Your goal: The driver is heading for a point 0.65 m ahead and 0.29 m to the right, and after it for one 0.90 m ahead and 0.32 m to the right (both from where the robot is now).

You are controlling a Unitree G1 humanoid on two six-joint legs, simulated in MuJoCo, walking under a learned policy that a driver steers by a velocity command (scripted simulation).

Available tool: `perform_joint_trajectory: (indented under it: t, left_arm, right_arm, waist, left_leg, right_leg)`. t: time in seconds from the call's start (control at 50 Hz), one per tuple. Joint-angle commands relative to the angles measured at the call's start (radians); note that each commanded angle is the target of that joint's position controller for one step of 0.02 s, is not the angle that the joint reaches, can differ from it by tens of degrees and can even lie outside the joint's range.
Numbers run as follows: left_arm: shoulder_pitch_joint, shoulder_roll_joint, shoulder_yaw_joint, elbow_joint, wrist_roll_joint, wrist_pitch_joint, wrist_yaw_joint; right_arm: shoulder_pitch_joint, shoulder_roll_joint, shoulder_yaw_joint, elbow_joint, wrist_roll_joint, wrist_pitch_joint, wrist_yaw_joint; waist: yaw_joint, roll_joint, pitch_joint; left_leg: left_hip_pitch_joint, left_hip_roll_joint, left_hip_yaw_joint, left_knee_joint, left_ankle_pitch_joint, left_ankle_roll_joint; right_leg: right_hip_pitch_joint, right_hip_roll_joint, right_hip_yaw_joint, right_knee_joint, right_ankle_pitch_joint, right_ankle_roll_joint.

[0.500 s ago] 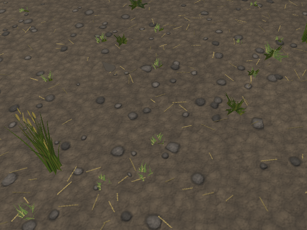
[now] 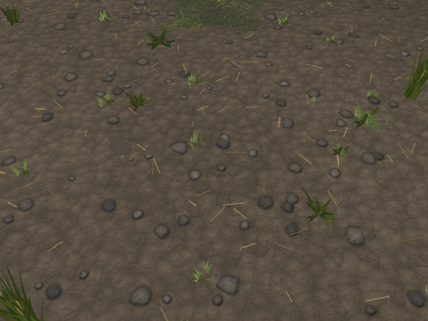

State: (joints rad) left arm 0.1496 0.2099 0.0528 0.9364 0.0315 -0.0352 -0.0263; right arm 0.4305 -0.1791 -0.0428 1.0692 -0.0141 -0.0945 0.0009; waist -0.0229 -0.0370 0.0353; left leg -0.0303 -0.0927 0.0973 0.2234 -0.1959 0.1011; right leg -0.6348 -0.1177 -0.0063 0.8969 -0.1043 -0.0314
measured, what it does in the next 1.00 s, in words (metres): walks ahead, turning right: right foot, then left foot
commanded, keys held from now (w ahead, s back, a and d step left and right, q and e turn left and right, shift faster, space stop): w+e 0.50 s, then e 0.50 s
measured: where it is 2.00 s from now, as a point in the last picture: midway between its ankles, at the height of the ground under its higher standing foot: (274, 320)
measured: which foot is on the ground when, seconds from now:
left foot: down 0.00-0.26, up 0.28-0.74, down 0.76-1.00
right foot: up 0.00-0.22, down 0.24-0.76, up 0.78-1.00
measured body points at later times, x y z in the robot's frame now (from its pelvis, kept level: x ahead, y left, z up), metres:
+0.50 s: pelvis +0.27 -0.07 +0.00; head +0.30 -0.09 +0.45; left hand +0.34 +0.19 -0.13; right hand +0.36 -0.34 -0.13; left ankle +0.39 +0.09 -0.67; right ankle +0.25 -0.10 -0.75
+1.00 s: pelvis +0.45 -0.07 -0.01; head +0.49 -0.07 +0.44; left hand +0.68 +0.12 -0.14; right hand +0.43 -0.36 -0.11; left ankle +0.57 -0.03 -0.75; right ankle +0.37 -0.16 -0.66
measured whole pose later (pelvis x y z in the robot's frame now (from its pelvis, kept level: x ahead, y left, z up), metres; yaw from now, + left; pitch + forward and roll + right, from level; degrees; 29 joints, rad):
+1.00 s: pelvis +0.45 -0.07 -0.01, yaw -33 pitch +0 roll -1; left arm 0.22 0.31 0.09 0.78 0.02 0.06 -0.01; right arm 0.17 -0.24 -0.02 0.75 -0.03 -0.02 -0.03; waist 0.01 -0.04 0.08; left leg -0.33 0.03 0.12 0.43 -0.11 0.06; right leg -0.52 0.04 0.04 1.16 -0.42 0.02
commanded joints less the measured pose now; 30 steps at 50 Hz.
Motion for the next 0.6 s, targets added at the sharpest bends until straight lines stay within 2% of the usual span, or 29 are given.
perform_joint_trajectory:
  t: [0.02, 0.08, 0.14, 0.18, 0.2, 0.22, 0.24, 0.26, 0.28, 0.3, 0.32, 0.34, 0.36, 0.4, 0.44, 0.5, 0.56, 0.6]
  left_arm:
    - [-0.077, 0.015, -0.008, -0.066, -0.011, -0.006, -0.005]
    - [-0.151, 0.017, -0.012, -0.093, -0.013, -0.008, -0.005]
    - [-0.174, 0.026, -0.009, -0.115, -0.007, -0.016, -0.006]
    - [-0.114, 0.040, 0.002, -0.103, -0.003, -0.021, 0.000]
    - [-0.034, 0.057, 0.012, -0.081, -0.002, -0.024, 0.004]
    - [0.100, 0.075, 0.026, -0.038, 0.002, -0.031, 0.007]
    - [0.251, 0.135, 0.050, 0.001, 0.019, -0.035, 0.013]
    - [0.327, 0.251, 0.084, -0.008, 0.027, -0.031, 0.023]
    - [0.291, 0.245, 0.081, -0.003, -0.008, -0.014, 0.014]
    - [0.205, 0.224, 0.074, -0.012, -0.022, -0.009, 0.015]
    - [0.153, 0.166, 0.061, -0.021, -0.022, -0.010, 0.015]
    - [0.118, 0.135, 0.052, -0.027, -0.023, -0.014, 0.018]
    - [0.104, 0.109, 0.043, -0.025, -0.030, -0.020, 0.024]
    - [0.132, 0.119, 0.041, -0.022, -0.033, -0.037, 0.027]
    - [0.168, 0.155, 0.049, -0.020, -0.034, -0.043, 0.028]
    - [0.236, 0.160, 0.050, -0.022, -0.034, -0.037, 0.027]
    - [0.289, 0.166, 0.049, -0.024, -0.032, -0.026, 0.032]
    - [0.319, 0.171, 0.049, -0.029, -0.028, -0.015, 0.039]
  right_arm:
    - [0.028, -0.113, -0.013, -0.041, -0.002, -0.018, -0.005]
    - [0.080, -0.110, -0.012, -0.022, -0.009, -0.019, -0.015]
    - [0.086, -0.115, -0.013, -0.012, -0.015, -0.015, -0.029]
    - [0.060, -0.139, -0.019, -0.017, -0.017, -0.012, -0.037]
    - [0.049, -0.154, -0.023, -0.020, -0.019, -0.006, -0.039]
    - [0.035, -0.167, -0.026, -0.028, -0.015, 0.002, -0.039]
    - [0.015, -0.168, -0.025, -0.055, -0.008, 0.003, -0.037]
    - [0.054, -0.093, -0.011, -0.117, 0.023, -0.004, -0.017]
    - [-0.006, -0.140, -0.025, -0.136, 0.005, -0.012, -0.008]
    - [-0.098, -0.141, -0.026, -0.174, 0.000, -0.020, -0.002]
    - [-0.130, -0.139, -0.024, -0.183, 0.001, -0.030, 0.000]
    - [-0.134, -0.129, -0.025, -0.183, -0.007, -0.024, -0.002]
    - [-0.121, -0.120, -0.024, -0.188, -0.024, -0.006, -0.003]
    - [-0.117, -0.101, -0.022, -0.200, -0.037, 0.029, 0.004]
    - [-0.170, -0.100, -0.021, -0.229, -0.037, 0.047, 0.009]
    - [-0.317, -0.114, -0.021, -0.289, -0.032, 0.054, 0.012]
    - [-0.396, -0.112, -0.014, -0.327, -0.023, 0.053, 0.011]
    - [-0.438, -0.110, -0.006, -0.350, -0.014, 0.050, 0.008]
  waist:
    - [0.001, 0.097, 0.063]
    - [-0.023, 0.099, 0.078]
    - [-0.015, 0.098, 0.082]
    - [0.022, 0.116, 0.036]
    - [0.057, 0.123, -0.013]
    - [0.113, 0.115, -0.084]
    - [0.179, 0.083, -0.167]
    - [0.158, -0.133, -0.282]
    - [0.134, -0.079, -0.315]
    - [0.101, -0.026, -0.162]
    - [0.075, 0.043, -0.073]
    - [0.038, 0.071, -0.023]
    - [0.006, 0.058, -0.010]
    - [-0.010, 0.033, -0.026]
    - [-0.004, 0.017, -0.018]
    - [0.042, -0.006, 0.012]
    - [0.070, -0.017, 0.004]
    - [0.090, -0.034, -0.021]
  left_leg:
    - [-0.046, 0.256, -0.108, -0.117, 0.340, 0.080]
    - [0.048, 0.288, -0.061, -0.110, 0.398, 0.071]
    - [0.146, 0.323, -0.017, -0.042, 0.543, 0.061]
    - [0.179, 0.331, 0.022, 0.093, 0.846, 0.045]
    - [0.187, 0.330, 0.039, 0.223, 0.962, 0.039]
    - [0.151, 0.315, 0.063, 0.409, 0.950, 0.023]
    - [-0.039, 0.295, 0.079, 0.660, 0.736, -0.001]
    - [-0.434, 0.123, 0.101, 1.085, 0.093, -0.055]
    - [-0.601, 0.041, -0.096, 1.219, -0.295, -0.054]
    - [-0.692, 0.115, -0.143, 1.198, -0.206, -0.045]
    - [-0.670, 0.153, -0.136, 1.118, -0.128, -0.048]
    - [-0.620, 0.179, -0.135, 1.040, -0.105, -0.058]
    - [-0.560, 0.195, -0.136, 0.981, -0.099, -0.076]
    - [-0.517, 0.195, -0.121, 0.918, -0.096, -0.106]
    - [-0.547, 0.196, -0.103, 0.845, -0.046, -0.131]
    - [-0.632, 0.196, -0.093, 0.705, 0.068, -0.156]
    - [-0.633, 0.154, -0.084, 0.596, 0.129, -0.157]
    - [-0.610, 0.119, -0.079, 0.539, 0.146, -0.147]
  right_leg:
    - [0.000, 0.028, -0.048, -0.137, 0.098, 0.002]
    - [-0.004, 0.056, -0.062, -0.226, 0.108, -0.028]
    - [0.013, 0.082, -0.084, -0.290, 0.035, -0.073]
    - [0.121, 0.139, -0.126, -0.312, -0.054, -0.114]
    - [0.207, 0.177, -0.145, -0.326, -0.096, -0.137]
    - [0.360, 0.207, -0.151, -0.389, -0.071, -0.163]
    - [0.602, 0.119, -0.014, -0.415, -0.082, -0.215]
    - [0.904, -0.181, 0.488, -0.465, -0.095, -0.373]
    - [0.935, -0.236, 0.746, -0.595, -0.049, -0.407]
    - [0.816, -0.203, 0.584, -0.609, -0.073, -0.371]
    - [0.683, -0.167, 0.481, -0.640, -0.005, -0.327]
    - [0.578, -0.117, 0.402, -0.659, 0.075, -0.287]
    - [0.501, -0.070, 0.337, -0.672, 0.142, -0.261]
    - [0.455, -0.030, 0.284, -0.680, 0.227, -0.255]
    - [0.439, -0.005, 0.261, -0.696, 0.238, -0.251]
    - [0.473, 0.012, 0.278, -0.710, 0.222, -0.222]
    - [0.534, 0.031, 0.249, -0.619, 0.544, -0.171]
    - [0.574, 0.041, 0.248, -0.561, 0.647, -0.145]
